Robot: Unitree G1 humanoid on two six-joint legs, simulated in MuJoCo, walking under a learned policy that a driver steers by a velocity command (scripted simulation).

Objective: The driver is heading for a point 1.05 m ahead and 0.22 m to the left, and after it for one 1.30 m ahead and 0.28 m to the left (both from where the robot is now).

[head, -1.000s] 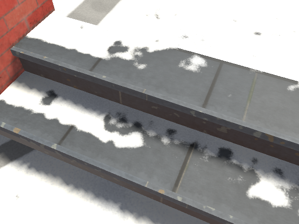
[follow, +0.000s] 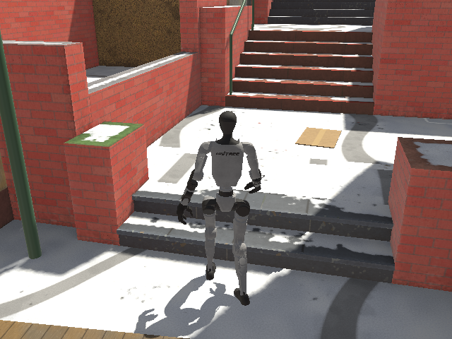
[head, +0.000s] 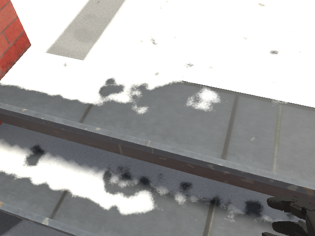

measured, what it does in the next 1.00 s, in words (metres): climbs, turning left: right foot 0.16 m higher, then left foot 0.17 m higher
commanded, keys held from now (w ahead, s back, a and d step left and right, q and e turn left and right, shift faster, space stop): w+e+shift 0.02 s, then w+q+shift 0.62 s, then q+shift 0.36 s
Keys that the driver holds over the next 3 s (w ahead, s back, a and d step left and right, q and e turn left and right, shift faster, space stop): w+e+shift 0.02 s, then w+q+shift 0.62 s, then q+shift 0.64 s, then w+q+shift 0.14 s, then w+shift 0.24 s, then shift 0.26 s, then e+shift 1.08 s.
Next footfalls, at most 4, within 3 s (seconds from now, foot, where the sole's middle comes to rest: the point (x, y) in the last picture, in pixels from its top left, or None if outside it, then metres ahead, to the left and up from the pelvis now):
0.38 right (238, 232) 0.42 -0.19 -0.59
0.80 left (179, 117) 0.78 0.03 -0.43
1.26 right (195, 68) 1.04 -0.03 -0.43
1.74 left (144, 109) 0.81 0.17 -0.43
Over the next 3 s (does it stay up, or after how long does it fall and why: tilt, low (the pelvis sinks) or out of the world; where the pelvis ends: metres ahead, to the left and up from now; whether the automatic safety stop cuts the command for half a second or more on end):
stays up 0.95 0.29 0.34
